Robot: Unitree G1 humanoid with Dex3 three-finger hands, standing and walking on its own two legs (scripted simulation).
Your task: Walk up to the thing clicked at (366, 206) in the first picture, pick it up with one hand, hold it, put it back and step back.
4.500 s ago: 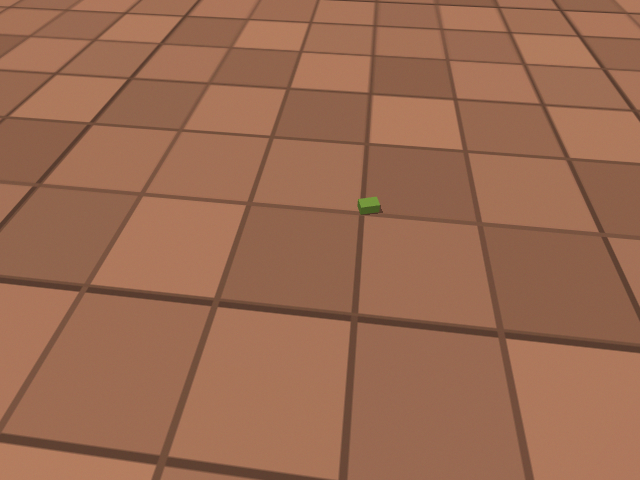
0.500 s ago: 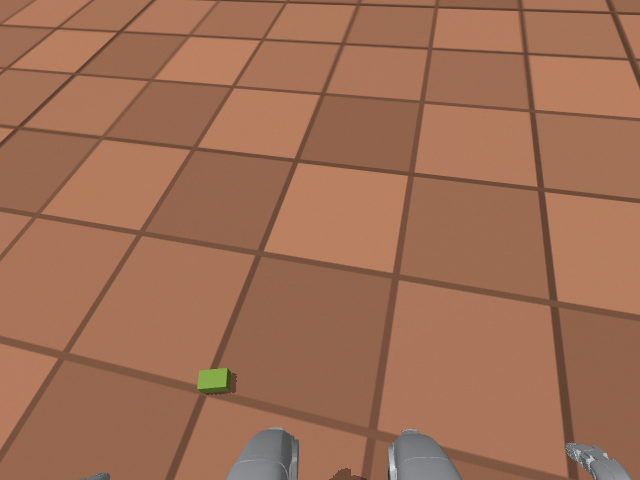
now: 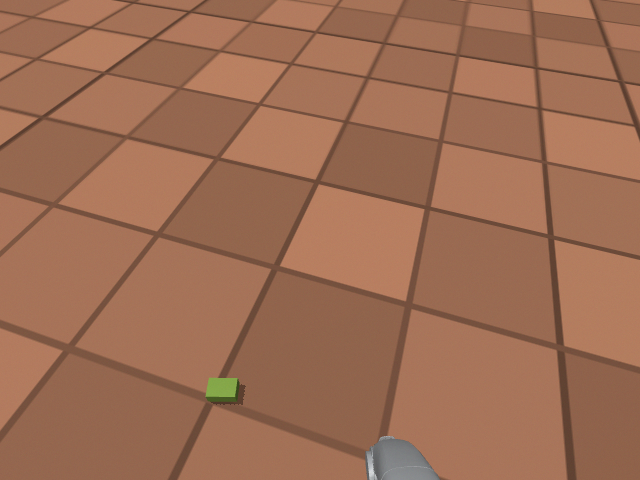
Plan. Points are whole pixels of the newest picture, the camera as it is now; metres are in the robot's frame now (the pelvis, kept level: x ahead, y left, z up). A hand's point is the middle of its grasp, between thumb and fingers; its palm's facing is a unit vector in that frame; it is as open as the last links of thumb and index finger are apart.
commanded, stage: walk up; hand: left
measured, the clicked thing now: (223, 389) +0.47 +0.27 -0.73
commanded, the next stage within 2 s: none
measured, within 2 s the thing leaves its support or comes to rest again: neither
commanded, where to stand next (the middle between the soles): +0.12 +0.01 m, yaw -3 degrees
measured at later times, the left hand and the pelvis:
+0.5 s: hand (124, 473) +0.16 +0.26 -0.13, palm faces -0.06 -0.93 -0.36, open 7.3 cm; pelvis +0.02 +0.01 +0.01, yaw -3 degrees
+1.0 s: hand out of the picture +0.10 +0.24 -0.13, palm faces -0.08 -0.94 -0.34, open 7.4 cm; pelvis +0.03 +0.00 +0.03, yaw -4 degrees
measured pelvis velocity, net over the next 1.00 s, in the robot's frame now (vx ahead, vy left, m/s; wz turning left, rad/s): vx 0.03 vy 0.00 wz -0.07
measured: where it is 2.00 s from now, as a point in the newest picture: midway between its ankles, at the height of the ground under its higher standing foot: outside the picture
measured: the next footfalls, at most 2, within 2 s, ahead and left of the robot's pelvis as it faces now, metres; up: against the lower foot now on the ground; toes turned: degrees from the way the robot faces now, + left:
right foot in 0.14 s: +0.10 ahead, -0.12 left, +0.00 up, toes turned -3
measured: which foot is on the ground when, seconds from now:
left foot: down 0.00-1.00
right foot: up 0.00-0.12, down 0.14-1.00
